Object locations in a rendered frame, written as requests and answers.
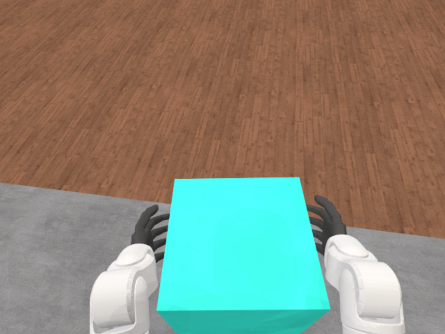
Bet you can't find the right robot hand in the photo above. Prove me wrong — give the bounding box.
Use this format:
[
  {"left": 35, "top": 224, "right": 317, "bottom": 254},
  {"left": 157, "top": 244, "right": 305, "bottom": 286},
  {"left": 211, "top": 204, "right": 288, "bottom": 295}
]
[{"left": 306, "top": 195, "right": 347, "bottom": 257}]

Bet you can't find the left robot hand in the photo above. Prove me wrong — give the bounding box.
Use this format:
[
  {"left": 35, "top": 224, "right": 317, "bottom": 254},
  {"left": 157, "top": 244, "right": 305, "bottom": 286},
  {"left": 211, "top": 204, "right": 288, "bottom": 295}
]
[{"left": 131, "top": 205, "right": 170, "bottom": 263}]

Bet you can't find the right robot forearm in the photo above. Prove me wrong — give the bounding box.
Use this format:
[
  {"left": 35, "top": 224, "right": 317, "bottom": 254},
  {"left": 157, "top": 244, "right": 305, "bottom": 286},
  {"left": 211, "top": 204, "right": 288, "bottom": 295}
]
[{"left": 324, "top": 234, "right": 405, "bottom": 334}]

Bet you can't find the left robot forearm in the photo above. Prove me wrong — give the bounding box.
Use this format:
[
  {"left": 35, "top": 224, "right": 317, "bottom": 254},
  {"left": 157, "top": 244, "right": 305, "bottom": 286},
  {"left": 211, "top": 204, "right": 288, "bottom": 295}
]
[{"left": 90, "top": 244, "right": 158, "bottom": 334}]

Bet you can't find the carton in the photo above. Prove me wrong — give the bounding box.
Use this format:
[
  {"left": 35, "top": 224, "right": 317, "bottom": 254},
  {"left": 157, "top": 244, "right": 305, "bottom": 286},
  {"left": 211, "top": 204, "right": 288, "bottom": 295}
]
[{"left": 156, "top": 177, "right": 330, "bottom": 334}]

